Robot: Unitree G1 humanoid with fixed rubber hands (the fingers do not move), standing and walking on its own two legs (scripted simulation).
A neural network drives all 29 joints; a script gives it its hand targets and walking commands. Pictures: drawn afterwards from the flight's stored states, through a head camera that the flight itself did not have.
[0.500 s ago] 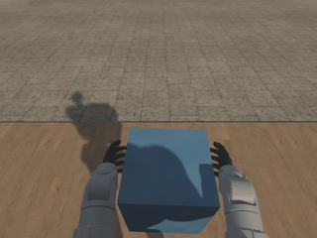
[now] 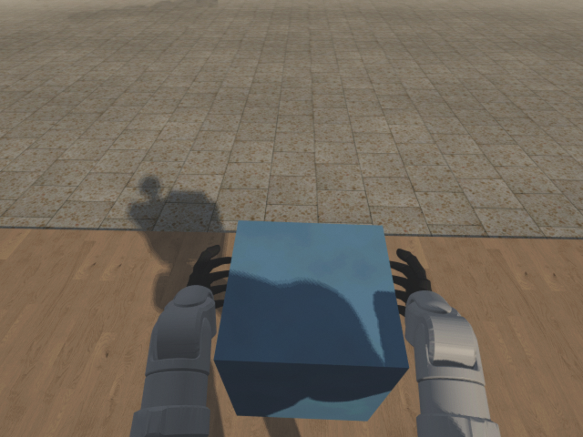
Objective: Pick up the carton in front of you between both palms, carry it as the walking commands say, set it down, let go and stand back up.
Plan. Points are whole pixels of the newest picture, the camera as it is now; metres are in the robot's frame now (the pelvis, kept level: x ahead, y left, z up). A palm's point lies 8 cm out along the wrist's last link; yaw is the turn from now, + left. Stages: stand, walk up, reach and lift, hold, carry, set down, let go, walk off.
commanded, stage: carry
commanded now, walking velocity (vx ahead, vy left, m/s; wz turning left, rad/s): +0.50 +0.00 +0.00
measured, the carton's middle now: (305, 325) +0.29 +0.00 +0.00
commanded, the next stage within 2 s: none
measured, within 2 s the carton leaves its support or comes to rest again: neither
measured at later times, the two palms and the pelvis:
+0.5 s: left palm (205, 200) +0.48 +0.18 +0.09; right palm (371, 194) +0.50 -0.12 +0.09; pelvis +0.22 +0.01 +0.01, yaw +2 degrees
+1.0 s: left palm (227, 115) +0.82 +0.19 +0.09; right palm (346, 116) +0.82 -0.11 +0.09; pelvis +0.56 +0.04 +0.00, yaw +0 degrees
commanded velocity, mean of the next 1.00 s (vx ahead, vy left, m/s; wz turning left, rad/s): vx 0.50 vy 0.00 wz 0.00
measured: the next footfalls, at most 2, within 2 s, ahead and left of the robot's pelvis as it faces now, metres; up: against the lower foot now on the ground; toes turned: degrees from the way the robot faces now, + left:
right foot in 0.28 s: +0.15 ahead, -0.09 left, +0.00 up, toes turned -8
left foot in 0.60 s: +0.44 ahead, +0.13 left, +0.00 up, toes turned +13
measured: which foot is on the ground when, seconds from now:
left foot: down 0.00-0.30, up 0.32-0.58, down 0.60-1.00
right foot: down 0.00-0.12, up 0.14-0.26, down 0.28-0.62, up 0.64-1.00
